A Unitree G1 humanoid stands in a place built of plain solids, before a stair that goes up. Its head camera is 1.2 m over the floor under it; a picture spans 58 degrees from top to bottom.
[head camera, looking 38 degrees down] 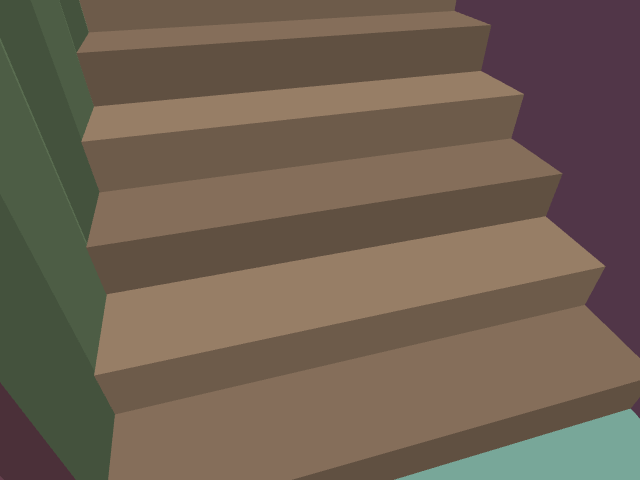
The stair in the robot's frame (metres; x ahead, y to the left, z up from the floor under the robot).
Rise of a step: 0.17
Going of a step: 0.28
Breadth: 1.44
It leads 15 degrees to the left of straight ahead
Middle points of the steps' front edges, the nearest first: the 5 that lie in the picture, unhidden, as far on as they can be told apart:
0.52 -0.24 0.17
0.79 -0.17 0.34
1.05 -0.10 0.50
1.32 -0.02 0.67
1.58 0.05 0.84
